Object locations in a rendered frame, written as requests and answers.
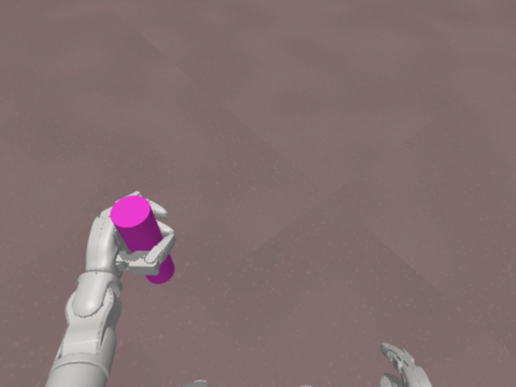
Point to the can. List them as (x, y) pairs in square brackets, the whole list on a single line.
[(136, 223)]

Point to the left robot arm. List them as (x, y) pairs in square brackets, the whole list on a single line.
[(86, 353)]

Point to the right robot hand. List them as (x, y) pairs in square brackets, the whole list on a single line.
[(412, 375)]

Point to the left robot hand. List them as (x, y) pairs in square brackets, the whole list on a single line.
[(107, 251)]

